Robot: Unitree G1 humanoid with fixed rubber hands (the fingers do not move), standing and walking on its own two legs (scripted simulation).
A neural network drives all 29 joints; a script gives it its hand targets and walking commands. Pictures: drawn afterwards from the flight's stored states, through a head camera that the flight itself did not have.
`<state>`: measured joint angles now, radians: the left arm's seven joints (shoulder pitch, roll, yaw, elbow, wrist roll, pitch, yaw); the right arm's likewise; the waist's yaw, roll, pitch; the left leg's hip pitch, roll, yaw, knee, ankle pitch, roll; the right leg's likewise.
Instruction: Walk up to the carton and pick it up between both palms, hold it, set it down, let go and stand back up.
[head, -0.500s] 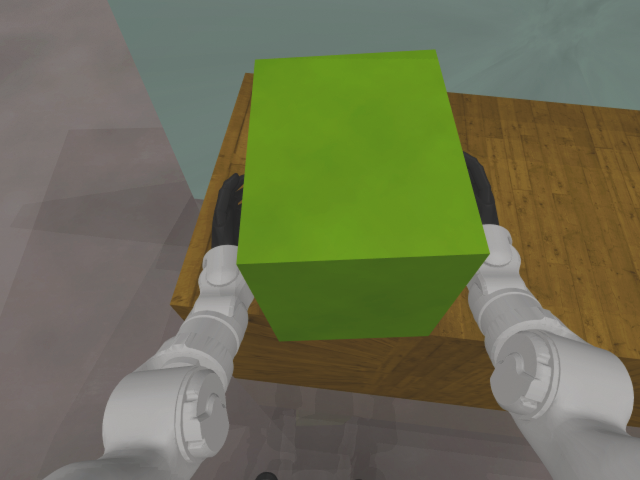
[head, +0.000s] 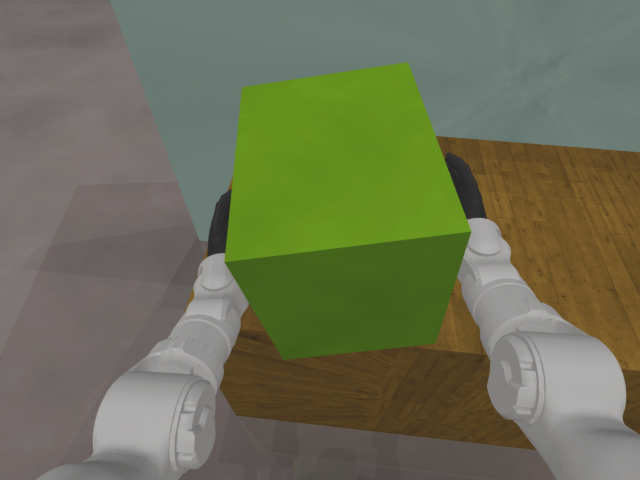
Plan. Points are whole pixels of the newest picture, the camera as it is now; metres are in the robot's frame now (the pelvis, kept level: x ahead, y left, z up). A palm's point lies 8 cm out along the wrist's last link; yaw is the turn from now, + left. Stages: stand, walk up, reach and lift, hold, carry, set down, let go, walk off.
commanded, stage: reach and lift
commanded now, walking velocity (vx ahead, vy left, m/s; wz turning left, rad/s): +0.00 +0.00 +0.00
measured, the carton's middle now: (342, 219) +0.48 +0.00 +0.05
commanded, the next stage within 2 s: none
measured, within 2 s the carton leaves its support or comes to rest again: neither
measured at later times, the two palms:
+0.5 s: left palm (212, 225) +0.41 +0.16 +0.11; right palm (480, 201) +0.43 -0.16 +0.14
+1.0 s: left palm (194, 215) +0.39 +0.17 +0.14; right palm (483, 204) +0.41 -0.15 +0.16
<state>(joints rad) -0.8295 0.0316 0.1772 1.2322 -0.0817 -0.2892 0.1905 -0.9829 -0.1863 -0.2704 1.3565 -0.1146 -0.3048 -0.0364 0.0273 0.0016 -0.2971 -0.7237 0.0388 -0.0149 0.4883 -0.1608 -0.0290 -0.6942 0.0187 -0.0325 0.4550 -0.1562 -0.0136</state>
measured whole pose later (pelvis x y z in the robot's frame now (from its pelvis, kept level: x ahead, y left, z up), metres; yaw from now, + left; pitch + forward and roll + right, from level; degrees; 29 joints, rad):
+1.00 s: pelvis +0.01 +0.01 +0.02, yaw +1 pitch +1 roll -1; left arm -0.59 0.00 0.23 0.50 0.12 0.34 0.11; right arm -0.73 -0.11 -0.10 0.80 0.13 0.13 -0.13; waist -0.05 -0.02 -0.07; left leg -0.21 0.02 -0.01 0.36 -0.17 -0.01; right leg -0.16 0.00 -0.03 0.30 -0.16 0.01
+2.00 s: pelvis +0.00 +0.02 +0.02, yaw +2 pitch -5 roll -1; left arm -0.57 -0.01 0.25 0.22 0.23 0.61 0.01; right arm -0.67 -0.09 -0.08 0.62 0.19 0.27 -0.17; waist -0.08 -0.06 -0.02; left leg -0.10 0.00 -0.02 0.35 -0.17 0.00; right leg -0.05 -0.01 -0.04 0.29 -0.16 0.02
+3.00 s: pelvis -0.01 +0.01 +0.02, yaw +2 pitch -6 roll -1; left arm -0.63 0.00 0.28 0.18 0.24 0.74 -0.01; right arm -0.76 -0.10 -0.08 0.60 0.22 0.40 -0.19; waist -0.07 -0.05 -0.05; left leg -0.09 0.01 -0.02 0.34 -0.14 -0.01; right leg -0.05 -0.01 -0.04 0.29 -0.14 0.01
